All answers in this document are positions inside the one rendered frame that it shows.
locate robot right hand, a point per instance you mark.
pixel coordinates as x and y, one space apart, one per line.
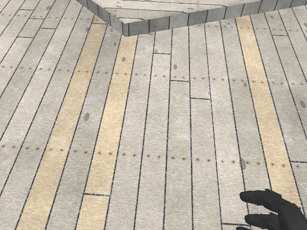
289 216

